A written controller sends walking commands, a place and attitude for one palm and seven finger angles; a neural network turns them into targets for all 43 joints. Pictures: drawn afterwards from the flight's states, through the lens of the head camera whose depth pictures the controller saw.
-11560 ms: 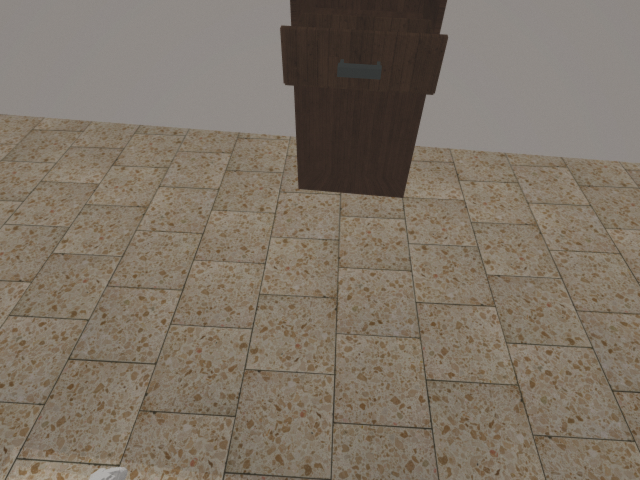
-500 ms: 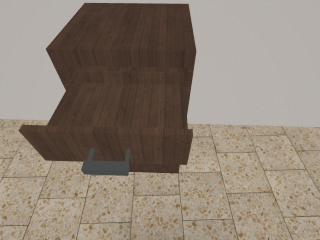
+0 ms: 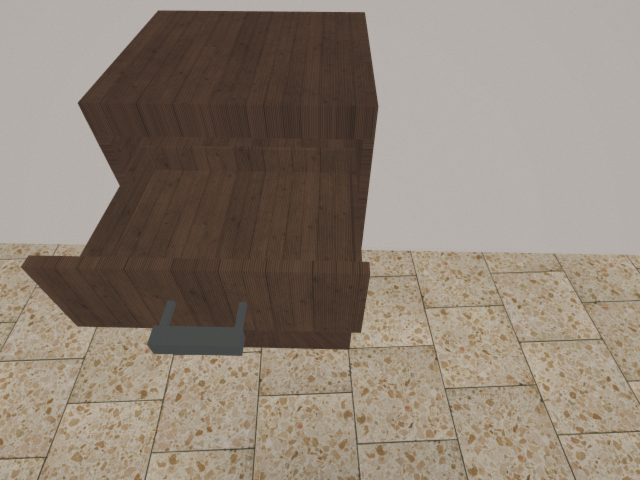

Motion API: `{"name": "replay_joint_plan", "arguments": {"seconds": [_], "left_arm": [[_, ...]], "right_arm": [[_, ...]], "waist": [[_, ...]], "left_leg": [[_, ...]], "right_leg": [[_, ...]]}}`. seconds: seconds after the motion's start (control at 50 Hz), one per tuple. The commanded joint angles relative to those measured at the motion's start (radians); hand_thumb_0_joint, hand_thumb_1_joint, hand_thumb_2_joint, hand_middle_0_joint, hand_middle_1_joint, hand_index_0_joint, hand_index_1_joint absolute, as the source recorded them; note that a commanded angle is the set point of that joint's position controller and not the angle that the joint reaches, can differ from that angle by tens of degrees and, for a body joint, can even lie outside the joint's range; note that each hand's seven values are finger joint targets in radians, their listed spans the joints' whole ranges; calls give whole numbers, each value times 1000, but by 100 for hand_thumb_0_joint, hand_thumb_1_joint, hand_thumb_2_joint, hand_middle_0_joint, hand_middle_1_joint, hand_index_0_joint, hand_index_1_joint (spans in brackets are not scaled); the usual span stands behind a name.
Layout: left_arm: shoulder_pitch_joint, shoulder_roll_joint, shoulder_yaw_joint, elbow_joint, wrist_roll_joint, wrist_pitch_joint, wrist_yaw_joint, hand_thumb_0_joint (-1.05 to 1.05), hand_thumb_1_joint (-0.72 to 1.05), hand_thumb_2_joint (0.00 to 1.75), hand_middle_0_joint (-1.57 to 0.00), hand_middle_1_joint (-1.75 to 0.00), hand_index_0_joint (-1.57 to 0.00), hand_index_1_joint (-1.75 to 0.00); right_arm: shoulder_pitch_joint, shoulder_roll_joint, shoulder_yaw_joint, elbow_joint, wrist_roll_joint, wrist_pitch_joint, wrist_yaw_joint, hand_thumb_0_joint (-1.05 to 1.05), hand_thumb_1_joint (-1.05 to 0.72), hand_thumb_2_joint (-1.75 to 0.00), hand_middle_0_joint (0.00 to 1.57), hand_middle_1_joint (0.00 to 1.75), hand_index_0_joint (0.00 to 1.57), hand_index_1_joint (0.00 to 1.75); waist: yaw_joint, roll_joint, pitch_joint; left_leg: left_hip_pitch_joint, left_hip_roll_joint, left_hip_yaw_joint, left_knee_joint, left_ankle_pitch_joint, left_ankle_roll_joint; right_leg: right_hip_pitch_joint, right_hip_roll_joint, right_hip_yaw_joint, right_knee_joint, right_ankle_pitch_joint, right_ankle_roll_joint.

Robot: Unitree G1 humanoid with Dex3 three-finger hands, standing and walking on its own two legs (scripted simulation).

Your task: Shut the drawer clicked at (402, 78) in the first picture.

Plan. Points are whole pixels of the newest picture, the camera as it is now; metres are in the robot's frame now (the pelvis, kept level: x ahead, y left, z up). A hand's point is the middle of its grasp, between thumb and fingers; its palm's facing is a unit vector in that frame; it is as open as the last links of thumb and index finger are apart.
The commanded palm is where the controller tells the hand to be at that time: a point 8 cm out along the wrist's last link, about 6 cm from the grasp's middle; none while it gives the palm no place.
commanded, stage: look again from close up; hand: left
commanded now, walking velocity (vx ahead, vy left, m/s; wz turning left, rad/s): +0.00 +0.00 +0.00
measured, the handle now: (202, 324) +0.32 +0.19 -0.01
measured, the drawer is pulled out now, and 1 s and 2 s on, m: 0.30 0.30 0.30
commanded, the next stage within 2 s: raise the hand and make a fist in 0.08 s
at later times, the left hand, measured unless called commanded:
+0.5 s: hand (217, 440) +0.17 +0.13 +0.00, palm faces +0.04 -1.00 +0.00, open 6.5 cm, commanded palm +0.09 +0.21 -0.04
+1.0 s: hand (181, 460) +0.15 +0.16 +0.01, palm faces +0.05 -1.00 -0.06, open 3.9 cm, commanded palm +0.09 +0.22 +0.02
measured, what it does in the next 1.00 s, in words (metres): lowers itself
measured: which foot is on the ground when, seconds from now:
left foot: down 0.00-1.00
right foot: down 0.00-1.00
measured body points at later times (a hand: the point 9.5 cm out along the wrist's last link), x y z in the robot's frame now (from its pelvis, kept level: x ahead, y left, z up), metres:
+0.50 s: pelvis -0.03 -0.03 -0.05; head -0.02 -0.03 +0.40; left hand +0.16 +0.18 +0.00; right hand +0.17 -0.29 -0.09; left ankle -0.01 +0.10 -0.74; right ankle -0.02 -0.13 -0.74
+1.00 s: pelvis -0.03 -0.03 -0.06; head +0.00 -0.04 +0.39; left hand +0.14 +0.22 +0.01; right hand +0.14 -0.25 -0.14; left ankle -0.01 +0.10 -0.74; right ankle -0.02 -0.13 -0.74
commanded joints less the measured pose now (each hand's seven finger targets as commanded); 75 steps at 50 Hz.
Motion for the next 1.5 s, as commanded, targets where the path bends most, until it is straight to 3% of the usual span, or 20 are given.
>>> {"name": "replay_joint_plan", "arguments": {"seconds": [0.0, 0.14, 0.16, 0.18, 0.2, 0.22, 0.24, 0.26, 0.3, 0.36, 0.42, 0.46, 0.54, 0.62, 0.68, 0.82, 0.92, 1.02, 1.16, 1.48], "left_arm": [[75, 99, 18, -17, 0, -10, 6, 0, 90, 90, -20, -30, -20, -30], [86, 94, 17, -14, -1, -15, 6, 0, 90, 90, -20, -30, -20, -30], [114, 127, 20, 12, 15, -39, 40, 0, 90, 90, -20, -30, -20, -30], [-576, 300, 101, -1534, -188, -250, 25, 0, 90, 90, -22, -32, -22, -32], [-156, 247, 103, -1279, -106, -198, 76, 0, 90, 90, -24, -34, -24, -34], [118, 69, -8, -1104, -122, -51, 113, 0, 90, 90, -26, -37, -26, -37], [94, -45, -83, -1117, -149, -31, 97, 0, 90, 90, -28, -39, -28, -39], [42, -18, -80, -1215, -166, -73, 83, 0, 90, 90, -30, -41, -30, -41], [89, 32, -6, -1189, -154, -172, 50, 0, 90, 90, -34, -45, -34, -45], [393, -18, 58, -1006, -186, -354, -77, 0, 90, 90, -40, -52, -40, -52], [501, 67, 193, -960, -226, -572, -262, 0, 90, 90, -46, -58, -46, -58], [450, 138, 249, -1052, -233, -621, -324, 0, 90, 90, -50, -62, -50, -62], [278, 165, 239, -1358, -266, -546, -287, 0, 90, 90, -58, -71, -58, -71], [117, 180, 218, -1539, -259, -579, -252, 0, 90, 90, -66, -80, -66, -80], [87, 153, 155, -1474, -272, -581, -317, 0, 90, 90, -72, -86, -72, -86], [249, 231, 295, -1335, -323, -361, -387, 0, 90, 90, -86, -101, -86, -101], [310, 229, 347, -1397, -332, -357, -313, 0, 90, 90, -96, -112, -96, -112], [336, 177, 260, -1454, -310, -410, -298, 0, 90, 90, -106, -123, -106, -123], [323, 151, 178, -1618, -283, -415, -268, 0, 90, 90, -120, -138, -120, -138], [400, 131, 124, -1794, -225, -220, -203, 0, 90, 90, -140, -160, -140, -160]], "right_arm": [[62, -90, -21, -22, 6, -18, -9, 0, -90, -90, 20, 30, 20, 30], [61, -84, -21, -14, 5, -19, -10, 0, -90, -90, 20, 30, 20, 30], [-19, -132, -26, -83, 9, -26, -3, 0, -90, -90, 20, 30, 20, 30], [-8, -300, -50, -423, 50, -171, -47, 0, -90, -90, 20, 30, 20, 30], [-94, -213, -32, -371, 39, -264, -76, 0, -90, -90, 20, 30, 20, 30], [-92, -173, -46, -363, 59, -300, -64, 0, -90, -90, 20, 30, 20, 30], [-58, -202, -45, -336, 67, -313, -57, 0, -90, -90, 20, 30, 20, 30], [-92, -225, -56, -394, 67, -332, -58, 0, -90, -90, 20, 30, 20, 30], [-92, -250, -73, -459, 32, -354, -53, 0, -90, -90, 20, 30, 20, 30], [-156, -222, -98, -551, 16, -353, -17, 0, -90, -90, 20, 30, 20, 30], [-191, -220, -125, -613, 26, -320, 31, 0, -90, -90, 20, 30, 20, 30], [-233, -221, -130, -695, 35, -296, 37, 0, -90, -90, 20, 30, 20, 30], [-225, -208, -115, -794, 46, -247, 3, 0, -90, -90, 20, 30, 20, 30], [-133, -201, -97, -777, 39, -248, -28, 0, -90, -90, 20, 30, 20, 30], [-128, -207, -78, -743, 44, -280, -40, 0, -90, -90, 20, 30, 20, 30], [-182, -202, -72, -735, 62, -295, -60, 0, -90, -90, 20, 30, 20, 30], [-194, -180, -74, -726, 55, -295, -58, 0, -90, -90, 20, 30, 20, 30], [-177, -193, -76, -722, 56, -323, -44, 0, -90, -90, 20, 30, 20, 30], [-137, -206, -71, -741, 59, -352, -34, 0, -90, -90, 20, 30, 20, 30], [-157, -186, -35, -802, 59, -291, -9, 0, -90, -90, 20, 30, 20, 30]], "waist": [[3, -35, 57], [1, -22, 43], [19, -114, 50], [-87, 91, -454], [9, 233, -466], [-19, 208, -268], [-37, 99, -111], [-53, 44, -24], [-74, -125, -40], [29, -237, -71], [75, -157, -146], [80, -76, -205], [43, 42, -269], [-41, 36, -294], [-73, 43, -234], [9, -49, -309], [40, -82, -281], [10, -54, -215], [2, 58, -252], [22, 30, -209]], "left_leg": [[-19, 103, -105, -93, 154, 11], [-1, 102, -98, -85, 185, 7], [-103, 132, -96, 118, 316, -22], [190, 19, -85, 3, 349, 0], [234, 58, -68, 0, 455, -2], [70, 67, -97, -21, 401, -32], [-12, 54, -103, -10, 268, -26], [-73, 41, -119, 25, 135, -13], [-178, 14, -122, 114, 22, -2], [-357, 4, -88, 234, -4, -32], [-499, -9, -60, 367, 12, -49], [-550, -21, -29, 427, -14, -35], [-534, -15, -34, 462, -98, -13], [-501, 10, -71, 531, -53, 2], [-525, 19, -94, 550, -79, 2], [-506, 7, -105, 478, -37, -1], [-483, 10, -107, 418, 8, -9], [-452, 11, -102, 396, -11, -6], [-363, 14, -111, 349, -17, -2], [-284, 38, -132, 277, 88, -13]], "right_leg": [[-56, -56, 55, -84, 133, -43], [-49, -58, 57, -88, 177, -47], [-44, -96, 90, -72, 524, -40], [31, 10, 5, 20, 429, -50], [-18, 45, -4, 69, 222, -67], [-110, 38, -53, 80, 59, -45], [-156, 41, -65, 64, 61, -41], [-200, 41, -75, 38, 61, -36], [-308, 51, -88, 69, -17, -32], [-391, 57, -83, 191, -81, -40], [-395, 43, -32, 328, 28, -57], [-404, 29, 11, 365, 9, -58], [-451, 33, 63, 350, -148, -51], [-498, 45, 77, 347, -84, -40], [-541, 48, 83, 330, -114, -39], [-366, 21, 102, 258, -93, -15], [-320, 25, 57, 274, -10, -15], [-378, 37, 28, 266, -57, -25], [-391, 54, -32, 292, -56, -41], [-319, 69, -83, 285, 55, -41]]}}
